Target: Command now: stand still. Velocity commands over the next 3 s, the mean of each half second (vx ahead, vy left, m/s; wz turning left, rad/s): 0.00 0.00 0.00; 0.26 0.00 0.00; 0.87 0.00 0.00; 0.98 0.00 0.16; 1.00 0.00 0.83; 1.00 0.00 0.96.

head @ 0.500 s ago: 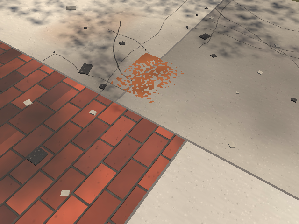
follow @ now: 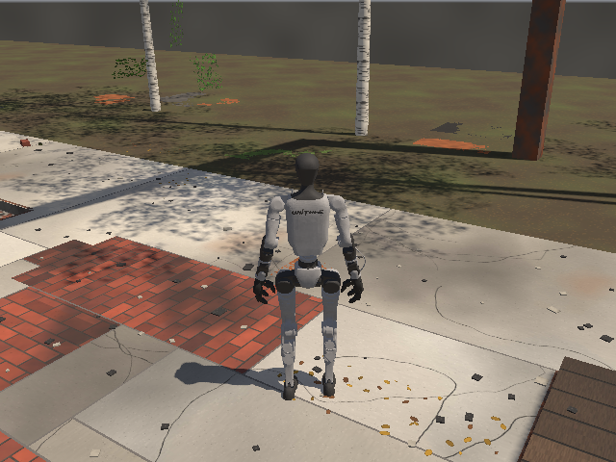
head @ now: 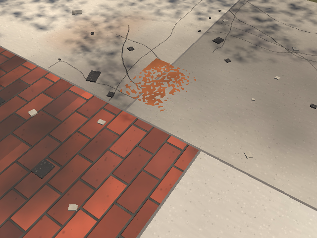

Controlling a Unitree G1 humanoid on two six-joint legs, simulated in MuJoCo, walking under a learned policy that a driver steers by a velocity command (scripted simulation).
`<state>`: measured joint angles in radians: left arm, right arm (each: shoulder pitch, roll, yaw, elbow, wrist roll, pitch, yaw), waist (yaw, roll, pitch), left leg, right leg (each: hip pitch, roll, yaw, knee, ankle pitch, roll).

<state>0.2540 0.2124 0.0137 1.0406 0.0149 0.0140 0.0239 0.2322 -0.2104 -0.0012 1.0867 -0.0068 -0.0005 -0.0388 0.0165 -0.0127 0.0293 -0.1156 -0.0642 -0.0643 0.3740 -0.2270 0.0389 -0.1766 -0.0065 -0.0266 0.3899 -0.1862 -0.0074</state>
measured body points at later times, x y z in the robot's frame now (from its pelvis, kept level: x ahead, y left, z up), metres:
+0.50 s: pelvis +0.01 -0.01 +0.00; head +0.01 +0.00 +0.45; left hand +0.00 +0.22 -0.16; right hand +0.00 -0.23 -0.16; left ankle -0.02 +0.10 -0.74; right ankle +0.02 -0.11 -0.74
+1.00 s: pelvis +0.07 -0.01 -0.01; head +0.07 -0.01 +0.44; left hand +0.08 +0.23 -0.16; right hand +0.08 -0.25 -0.16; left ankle -0.02 +0.10 -0.74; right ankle +0.02 -0.11 -0.74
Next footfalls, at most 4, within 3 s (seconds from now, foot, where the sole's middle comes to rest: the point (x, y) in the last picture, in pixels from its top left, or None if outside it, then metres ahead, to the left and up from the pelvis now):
1.14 right None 0.14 -0.12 -0.78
1.52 left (161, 213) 0.63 0.02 -0.78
1.98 right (193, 133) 1.09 -0.15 -0.78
2.44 left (146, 88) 1.46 0.12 -0.78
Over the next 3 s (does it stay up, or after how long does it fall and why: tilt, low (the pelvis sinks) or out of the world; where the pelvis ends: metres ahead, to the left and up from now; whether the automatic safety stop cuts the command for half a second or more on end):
stays up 1.75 0.28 -0.02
